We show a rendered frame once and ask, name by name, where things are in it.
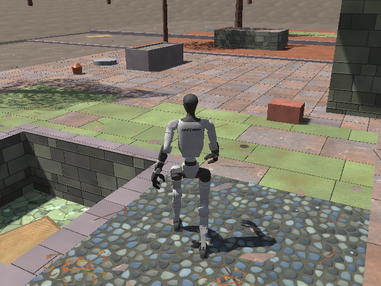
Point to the left robot forearm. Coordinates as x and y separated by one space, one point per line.
160 162

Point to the robot head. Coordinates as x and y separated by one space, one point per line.
190 102

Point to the robot left thigh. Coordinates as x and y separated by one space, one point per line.
176 178

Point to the robot left hand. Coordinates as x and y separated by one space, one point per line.
155 181

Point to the robot left upper arm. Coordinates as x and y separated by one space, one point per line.
172 125

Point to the right robot forearm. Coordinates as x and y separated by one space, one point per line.
215 153

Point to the robot right upper arm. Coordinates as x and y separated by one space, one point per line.
211 134

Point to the robot right hand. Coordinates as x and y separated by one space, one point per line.
210 156

